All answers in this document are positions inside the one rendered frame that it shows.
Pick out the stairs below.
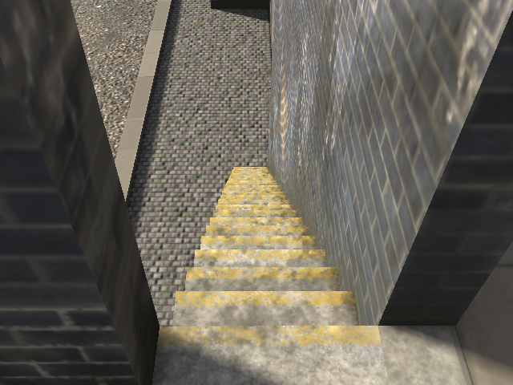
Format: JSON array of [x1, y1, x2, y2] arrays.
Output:
[[172, 167, 359, 326]]

